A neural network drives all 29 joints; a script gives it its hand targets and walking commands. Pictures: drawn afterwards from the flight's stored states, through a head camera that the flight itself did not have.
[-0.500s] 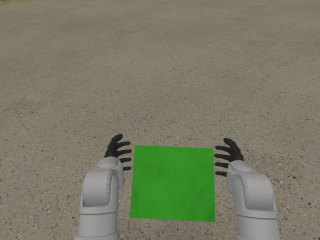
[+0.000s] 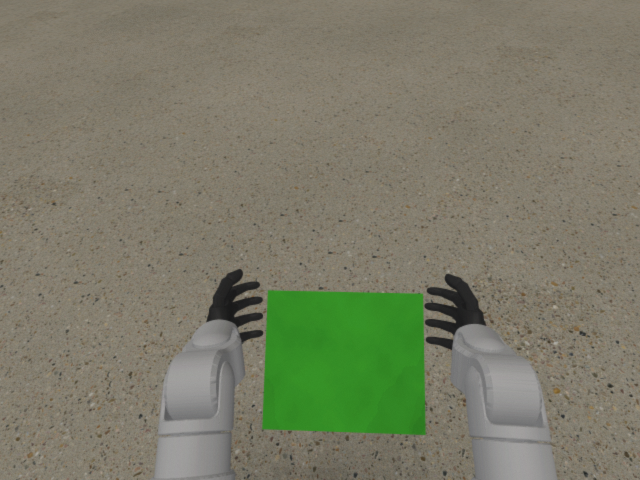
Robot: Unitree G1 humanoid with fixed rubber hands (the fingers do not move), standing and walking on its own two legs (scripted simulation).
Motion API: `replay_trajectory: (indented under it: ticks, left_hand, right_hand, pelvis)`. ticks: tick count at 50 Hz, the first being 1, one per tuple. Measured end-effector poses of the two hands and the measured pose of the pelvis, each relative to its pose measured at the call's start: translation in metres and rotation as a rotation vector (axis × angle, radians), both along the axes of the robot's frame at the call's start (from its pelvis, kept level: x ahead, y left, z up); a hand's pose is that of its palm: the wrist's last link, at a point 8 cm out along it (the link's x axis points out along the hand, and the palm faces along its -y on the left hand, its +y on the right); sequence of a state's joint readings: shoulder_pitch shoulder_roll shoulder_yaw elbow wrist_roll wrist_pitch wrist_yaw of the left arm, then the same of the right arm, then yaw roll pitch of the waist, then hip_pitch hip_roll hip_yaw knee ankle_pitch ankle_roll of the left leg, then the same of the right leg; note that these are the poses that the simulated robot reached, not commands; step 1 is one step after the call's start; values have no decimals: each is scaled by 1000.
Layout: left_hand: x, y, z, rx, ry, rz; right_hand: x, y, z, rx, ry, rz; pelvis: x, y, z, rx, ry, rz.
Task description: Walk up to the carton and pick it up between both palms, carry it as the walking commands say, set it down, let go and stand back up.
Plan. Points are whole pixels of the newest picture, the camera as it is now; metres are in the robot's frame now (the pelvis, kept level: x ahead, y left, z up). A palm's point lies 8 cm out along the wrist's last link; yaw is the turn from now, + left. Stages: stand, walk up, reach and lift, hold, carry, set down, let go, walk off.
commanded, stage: carry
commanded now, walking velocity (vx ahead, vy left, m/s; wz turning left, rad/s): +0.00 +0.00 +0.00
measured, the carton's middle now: (342, 351) +0.31 +0.00 -0.06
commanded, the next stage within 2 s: hold in 1.44 s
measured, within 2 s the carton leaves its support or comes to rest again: neither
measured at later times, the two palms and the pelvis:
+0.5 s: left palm (234, 316) +0.30 +0.14 +0.06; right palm (465, 320) +0.30 -0.15 +0.04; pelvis +0.03 -0.01 +0.00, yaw +0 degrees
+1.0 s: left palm (236, 317) +0.31 +0.14 +0.04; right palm (463, 319) +0.30 -0.15 +0.04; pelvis +0.03 -0.01 +0.00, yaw +0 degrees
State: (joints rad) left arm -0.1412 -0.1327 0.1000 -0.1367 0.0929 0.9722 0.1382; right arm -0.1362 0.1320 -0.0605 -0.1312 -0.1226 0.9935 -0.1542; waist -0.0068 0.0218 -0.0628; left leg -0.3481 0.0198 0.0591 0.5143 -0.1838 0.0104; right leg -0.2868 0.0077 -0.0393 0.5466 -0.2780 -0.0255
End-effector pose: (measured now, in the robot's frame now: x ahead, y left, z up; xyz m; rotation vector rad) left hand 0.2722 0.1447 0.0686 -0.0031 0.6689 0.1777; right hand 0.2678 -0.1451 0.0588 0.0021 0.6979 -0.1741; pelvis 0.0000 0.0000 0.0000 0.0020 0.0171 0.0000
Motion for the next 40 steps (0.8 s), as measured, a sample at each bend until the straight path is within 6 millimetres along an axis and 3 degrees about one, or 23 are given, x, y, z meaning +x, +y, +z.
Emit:
replay_trajectory:
  ticks: [18,33,40]
  left_hand:
    - [24,-4,-11,31,-5,-13]
    - [31,-5,-20,41,-3,-25]
    - [32,-5,-16,13,-30,-18]
  right_hand:
    - [25,-5,-12,-12,-10,28]
    - [33,-7,-22,-22,-10,45]
    - [33,-8,-16,-13,-37,30]
  pelvis:
    - [22,-6,-1,7,0,3]
    - [28,-8,-1,7,-7,5]
    - [29,-8,-1,2,-7,7]
